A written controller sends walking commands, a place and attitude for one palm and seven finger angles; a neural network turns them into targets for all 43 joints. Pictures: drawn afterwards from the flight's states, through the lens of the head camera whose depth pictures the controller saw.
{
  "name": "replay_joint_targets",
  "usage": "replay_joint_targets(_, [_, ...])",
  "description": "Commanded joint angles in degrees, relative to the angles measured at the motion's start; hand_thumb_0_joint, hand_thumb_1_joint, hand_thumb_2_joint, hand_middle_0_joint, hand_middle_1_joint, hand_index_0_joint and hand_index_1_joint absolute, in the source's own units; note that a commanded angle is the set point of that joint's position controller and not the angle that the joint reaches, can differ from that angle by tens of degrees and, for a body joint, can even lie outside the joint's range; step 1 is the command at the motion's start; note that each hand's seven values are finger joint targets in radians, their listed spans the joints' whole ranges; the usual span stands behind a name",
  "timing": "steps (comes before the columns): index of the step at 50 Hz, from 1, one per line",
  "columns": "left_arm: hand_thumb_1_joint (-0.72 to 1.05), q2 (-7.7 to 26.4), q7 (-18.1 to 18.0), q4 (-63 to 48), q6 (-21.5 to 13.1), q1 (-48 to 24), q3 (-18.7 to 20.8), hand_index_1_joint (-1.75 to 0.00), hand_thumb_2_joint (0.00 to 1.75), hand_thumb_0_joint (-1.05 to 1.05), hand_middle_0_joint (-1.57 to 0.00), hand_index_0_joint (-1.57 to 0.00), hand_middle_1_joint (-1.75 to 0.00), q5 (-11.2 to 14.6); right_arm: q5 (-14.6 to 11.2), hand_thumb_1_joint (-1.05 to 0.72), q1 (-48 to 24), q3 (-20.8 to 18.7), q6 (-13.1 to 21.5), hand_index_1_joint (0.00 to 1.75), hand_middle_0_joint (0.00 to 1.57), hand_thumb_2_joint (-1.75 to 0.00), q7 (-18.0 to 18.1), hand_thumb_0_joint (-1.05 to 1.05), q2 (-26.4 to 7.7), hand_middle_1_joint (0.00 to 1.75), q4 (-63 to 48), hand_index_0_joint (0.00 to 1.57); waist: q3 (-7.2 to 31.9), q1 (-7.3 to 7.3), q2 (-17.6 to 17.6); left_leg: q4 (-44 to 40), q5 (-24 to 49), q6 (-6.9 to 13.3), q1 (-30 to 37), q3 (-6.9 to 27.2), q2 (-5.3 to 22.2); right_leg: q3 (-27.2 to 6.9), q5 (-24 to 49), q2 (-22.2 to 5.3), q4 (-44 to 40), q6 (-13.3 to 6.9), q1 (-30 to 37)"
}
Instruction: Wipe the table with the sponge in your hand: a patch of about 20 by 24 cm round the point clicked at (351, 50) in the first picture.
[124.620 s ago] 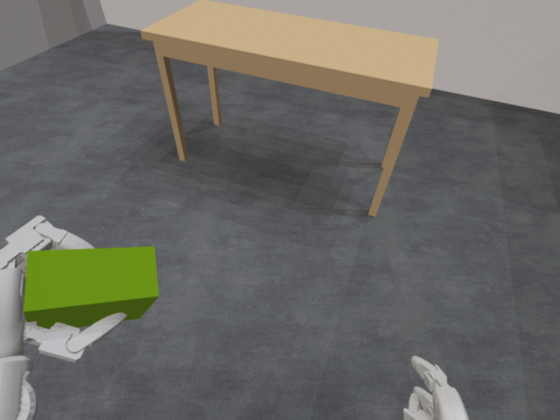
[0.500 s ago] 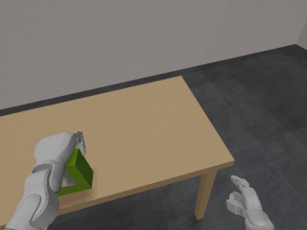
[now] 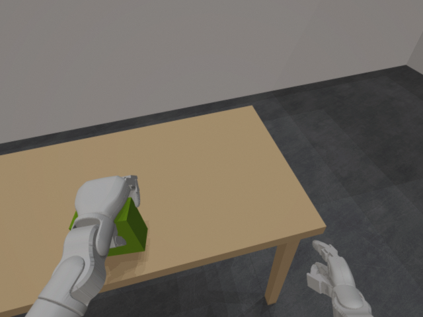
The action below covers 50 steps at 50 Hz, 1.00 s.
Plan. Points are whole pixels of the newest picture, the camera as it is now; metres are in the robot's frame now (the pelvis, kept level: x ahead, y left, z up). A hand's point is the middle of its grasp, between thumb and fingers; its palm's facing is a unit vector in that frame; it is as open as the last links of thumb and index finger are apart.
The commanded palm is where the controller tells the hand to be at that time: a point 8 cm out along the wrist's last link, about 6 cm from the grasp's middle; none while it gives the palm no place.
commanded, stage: move the sponge above the wiping area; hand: left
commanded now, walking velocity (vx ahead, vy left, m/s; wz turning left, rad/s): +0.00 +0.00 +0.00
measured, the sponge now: (115, 233) +0.25 +0.26 +0.01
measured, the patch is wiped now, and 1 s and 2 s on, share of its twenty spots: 0.00 0.00 0.00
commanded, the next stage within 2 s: none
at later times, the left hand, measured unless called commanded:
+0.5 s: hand (130, 200) +0.29 +0.22 +0.07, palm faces +0.01 -0.08 -1.00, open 9.8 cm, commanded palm +0.27 +0.24 +0.13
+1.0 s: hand (137, 184) +0.33 +0.22 +0.08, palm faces +0.10 -0.07 -0.99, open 9.8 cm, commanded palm +0.28 +0.23 +0.12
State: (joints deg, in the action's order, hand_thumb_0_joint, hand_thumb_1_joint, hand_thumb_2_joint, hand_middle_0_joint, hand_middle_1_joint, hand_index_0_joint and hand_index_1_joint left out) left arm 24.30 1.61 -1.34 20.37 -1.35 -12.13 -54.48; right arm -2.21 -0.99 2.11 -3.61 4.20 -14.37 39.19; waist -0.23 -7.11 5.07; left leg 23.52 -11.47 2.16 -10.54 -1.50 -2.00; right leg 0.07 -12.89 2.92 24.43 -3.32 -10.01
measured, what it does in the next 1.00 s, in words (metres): stands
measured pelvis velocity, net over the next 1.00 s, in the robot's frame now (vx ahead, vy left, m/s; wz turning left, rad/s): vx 0.01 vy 0.00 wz -0.02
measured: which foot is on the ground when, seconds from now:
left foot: down 0.00-1.00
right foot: down 0.00-1.00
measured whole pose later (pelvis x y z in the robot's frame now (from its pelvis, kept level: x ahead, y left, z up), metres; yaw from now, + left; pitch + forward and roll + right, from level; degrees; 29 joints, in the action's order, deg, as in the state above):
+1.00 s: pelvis +0.01 +0.00 +0.00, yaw -1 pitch +1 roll +1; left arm 19.0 -9.9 9.8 24.0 -9.8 -12.8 -56.0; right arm -3.8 1.2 0.4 -5.8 2.7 -14.2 41.7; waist 3.3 -5.1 5.0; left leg 24.2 -12.5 1.6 -12.7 -2.6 -1.4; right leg -1.3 -13.6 3.6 25.6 -3.7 -12.8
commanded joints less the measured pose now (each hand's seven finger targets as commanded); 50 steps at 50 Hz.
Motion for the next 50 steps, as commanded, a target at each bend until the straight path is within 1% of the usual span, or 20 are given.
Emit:
replay_joint_targets(1, [0.10, 14.7, -8.9, -13.9, -1.3, -20.3, 14.3, -1.60, 1.30, 0.00, -1.20, -1.20, -1.60, -4.9, 0.3, -0.90, -10.3, -2.2, 3.4, 0.30, 0.20, -0.90, 0.1, 0.00, -5.0, 0.30, -8.9, 0.20, 17.8, -0.57, 1.9, -0.9, 16.3, -0.7, 8.1, 6.7, 1.0, -9.1, 12.0, -1.3, -3.0, -3.0, 2.4])
replay_joint_targets(4, [0.10, 11.9, -10.2, -8.5, 3.6, -15.7, 13.5, -1.60, 1.30, 0.00, -1.20, -1.20, -1.60, -2.7, -0.4, -0.90, -12.0, -2.1, 2.6, 0.30, 0.20, -0.90, -0.9, 0.00, -5.6, 0.30, -8.6, 0.20, 14.7, -0.93, 1.0, -2.0, 15.3, -1.3, 5.8, 7.1, 0.9, -8.7, 11.9, -1.4, -3.5, -3.0, 2.5])
replay_joint_targets(9, [0.10, 5.6, -6.2, -3.4, 12.1, -14.2, 5.4, -1.60, 1.30, 0.00, -1.20, -1.20, -1.60, -0.5, -2.0, -0.90, -14.9, -1.4, 0.4, 0.30, 0.20, -0.90, -1.3, 0.00, -6.2, 0.30, -9.6, 0.20, 11.7, 0.98, -5.3, -2.9, 11.4, -0.6, 3.2, 5.9, 0.3, -7.4, 10.1, -2.0, -4.3, -1.6, 2.3])
replay_joint_targets(10, [0.10, 3.7, -5.1, -4.3, 12.4, -16.0, 2.5, -1.60, 1.30, 0.00, -1.20, -1.20, -1.60, -0.2, -2.2, -0.90, -13.8, -1.6, 0.1, 0.30, 0.20, -0.90, -1.2, 0.00, -6.3, 0.30, -10.2, 0.20, 11.8, 2.35, -6.1, -2.7, 10.5, -0.1, 2.9, 5.4, 0.4, -6.5, 9.6, -2.1, -4.2, -1.2, 2.4])
replay_joint_targets(15, [0.10, 8.6, -2.2, -10.0, 6.7, -25.5, 4.1, -1.60, 1.30, 0.00, -1.20, -1.20, -1.60, -2.5, -1.3, -0.90, -12.4, -1.3, 0.7, 0.30, 0.20, -0.90, -0.3, 0.00, -5.8, 0.30, -11.2, 0.20, 17.9, 2.27, -5.9, -0.9, 11.2, 1.4, 5.6, 5.8, -0.3, -7.4, 11.2, -2.0, -2.8, -1.3, 3.6])
replay_joint_targets(19, [0.10, 12.8, -6.4, -12.1, -0.9, -27.6, 9.5, -1.60, 1.30, 0.00, -1.20, -1.20, -1.60, -4.6, 0.0, -0.90, -9.6, -2.1, 2.0, 0.30, 0.20, -0.90, 0.2, 0.00, -5.4, 0.30, -9.3, 0.20, 19.3, 0.88, 0.2, -0.9, 13.6, 0.3, 7.6, 7.4, 0.8, -8.8, 12.1, -0.9, -2.1, -2.5, 2.4])
replay_joint_targets(21, [0.10, 11.1, -9.3, -10.0, -1.6, -26.4, 9.5, -1.60, 1.30, 0.00, -1.20, -1.20, -1.60, -5.4, -0.1, -0.90, -9.0, -2.4, 2.6, 0.30, 0.20, -0.90, 0.1, 0.00, -4.7, 0.30, -8.8, 0.20, 19.0, 0.58, 0.8, -0.4, 15.4, -0.3, 7.7, 6.9, 1.1, -8.1, 12.8, -1.1, -1.8, -2.7, 1.5])
replay_joint_targets(24, [0.10, 12.5, -12.5, -3.3, 2.2, -23.9, 12.9, -1.60, 1.30, 0.00, -1.20, -1.20, -1.60, -4.6, -0.7, -0.90, -9.8, -2.5, 1.8, 0.30, 0.20, -0.90, -0.2, 0.00, -5.8, 0.30, -7.2, 0.20, 16.6, 0.03, -0.6, -1.5, 13.6, -1.1, 5.1, 6.4, 0.9, -8.8, 11.9, -1.0, -2.9, -2.9, 1.8])
replay_joint_targets(27, [0.10, 6.4, -12.5, 1.8, 8.0, -24.5, 7.1, -1.60, 1.30, 0.00, -1.20, -1.20, -1.60, -2.6, -1.9, -0.90, -12.7, -1.9, 0.9, 0.30, 0.20, -0.90, -0.6, 0.00, -5.7, 0.30, -7.5, 0.20, 14.9, 0.89, -4.2, -2.1, 10.8, -1.1, 2.9, 5.1, 0.7, -7.4, 10.1, -2.0, -3.7, -1.7, 1.5])
replay_joint_targets(29, [0.10, 6.2, -11.1, 5.6, 11.7, -21.7, 6.8, -1.60, 1.30, 0.00, -1.20, -1.20, -1.60, -1.3, -2.4, -0.90, -13.4, -2.1, 0.1, 0.30, 0.20, -0.90, -0.7, 0.00, -6.4, 0.30, -7.6, 0.20, 12.8, 1.22, -5.4, -2.5, 9.0, -0.7, 2.1, 4.8, 0.3, -7.8, 8.5, -2.0, -4.6, -1.5, 1.7])
replay_joint_targets(32, [0.10, 2.6, -6.7, 5.7, 13.6, -26.4, 0.3, -1.60, 1.30, 0.00, -1.20, -1.20, -1.60, -0.6, -3.0, -0.90, -13.3, -1.5, -0.8, 0.30, 0.20, -0.90, -0.5, 0.00, -6.6, 0.30, -9.0, 0.20, 13.8, 3.26, -7.5, -1.8, 8.5, 0.4, 1.8, 4.8, -0.3, -7.0, 9.8, -2.6, -4.4, -0.8, 1.9])
replay_joint_targets(33, [0.10, 2.3, -5.4, 5.9, 13.1, -28.2, -1.1, -1.60, 1.30, 0.00, -1.20, -1.20, -1.60, -0.7, -2.9, -0.90, -12.3, -1.6, -0.9, 0.30, 0.20, -0.90, -0.2, 0.00, -6.7, 0.30, -9.2, 0.20, 13.7, 4.24, -8.0, -1.5, 8.1, 0.9, 1.9, 4.6, -0.5, -7.3, 9.8, -2.5, -4.5, -0.6, 1.5])
replay_joint_targets(34, [0.10, 5.5, -4.6, 5.0, 11.9, -30.5, 1.5, -1.60, 1.30, 0.00, -1.20, -1.20, -1.60, -1.2, -2.7, -0.90, -11.5, -1.8, -1.0, 0.30, 0.20, -0.90, 0.0, 0.00, -7.1, 0.30, -9.1, 0.20, 15.2, 4.34, -7.3, -1.3, 7.9, 1.1, 2.4, 4.8, -0.5, -7.9, 9.4, -2.2, -4.2, -1.0, 1.7])
replay_joint_targets(37, [0.10, 5.8, -3.6, 0.9, 5.1, -33.9, 1.3, -1.60, 1.30, 0.00, -1.20, -1.20, -1.60, -2.2, -1.9, -0.90, -9.6, -1.8, 0.1, 0.30, 0.20, -0.90, 0.2, 0.00, -6.1, 0.30, -9.6, 0.20, 19.1, 3.84, -5.2, 0.1, 10.7, 1.7, 4.5, 4.9, -0.7, -7.3, 13.3, -2.5, -2.9, -1.1, 2.7])
replay_joint_targets(39, [0.10, 9.3, -5.3, -2.1, 0.5, -34.4, 5.1, -1.60, 1.30, 0.00, -1.20, -1.20, -1.60, -3.4, -1.0, -0.90, -8.2, -2.4, 0.8, 0.30, 0.20, -0.90, 0.5, 0.00, -5.8, 0.30, -9.2, 0.20, 21.8, 2.68, -1.6, 0.4, 12.4, 1.4, 6.2, 5.5, -0.3, -8.4, 14.5, -1.9, -2.2, -1.8, 3.1])
replay_joint_targets(42, [0.10, 8.7, -9.8, -3.2, -2.7, -33.1, 7.1, -1.60, 1.30, 0.00, -1.20, -1.20, -1.60, -5.3, -0.6, -0.90, -7.3, -2.9, 1.7, 0.30, 0.20, -0.90, 0.2, 0.00, -5.1, 0.30, -8.5, 0.20, 22.3, 1.51, 0.1, 0.5, 15.5, 0.2, 6.5, 5.8, 0.7, -7.7, 15.7, -1.7, -0.8, -2.3, 2.0])
replay_joint_targets(44, [0.10, 12.7, -13.0, -2.4, -1.0, -29.4, 12.4, -1.60, 1.30, 0.00, -1.20, -1.20, -1.60, -5.9, -0.5, -0.90, -8.5, -3.4, 1.5, 0.30, 0.20, -0.90, -0.2, 0.00, -5.9, 0.30, -8.0, 0.20, 22.0, -0.45, -0.1, 0.3, 17.0, -0.5, 5.9, 6.2, 0.7, -8.9, 16.9, -1.4, -1.0, -2.9, 2.7])
replay_joint_targets(47, [0.10, 7.2, -15.6, 0.5, 4.5, -25.4, 9.4, -1.60, 1.30, 0.00, -1.20, -1.20, -1.60, -3.7, -1.5, -0.90, -11.0, -3.1, 1.3, 0.30, 0.20, -0.90, -1.3, 0.00, -5.6, 0.30, -8.2, 0.20, 20.3, -0.39, -4.0, -0.1, 15.9, -0.9, 3.2, 4.7, 0.9, -7.8, 17.9, -2.2, -1.0, -2.0, 3.9])
replay_joint_targets(49, [0.10, 7.6, -15.0, 5.4, 9.7, -20.0, 10.4, -1.60, 1.30, 0.00, -1.20, -1.20, -1.60, -1.9, -2.0, -0.90, -12.4, -3.1, 0.2, 0.30, 0.20, -0.90, -1.9, 0.00, -6.6, 0.30, -7.6, 0.20, 16.3, -0.50, -7.2, -0.8, 13.7, -0.7, 2.0, 4.3, 0.5, -8.5, 16.3, -2.1, -2.5, -1.7, 4.2])
replay_joint_targets(50, [0.10, 4.8, -13.9, 5.6, 12.1, -20.3, 7.0, -1.60, 1.30, 0.00, -1.20, -1.20, -1.60, -1.2, -2.5, -0.90, -13.2, -2.6, -0.4, 0.30, 0.20, -0.90, -2.0, 0.00, -6.4, 0.30, -8.1, 0.20, 16.0, 0.26, -7.8, -1.2, 12.9, -0.5, 1.3, 3.6, 0.4, -7.8, 15.9, -2.5, -2.6, -1.1, 4.7])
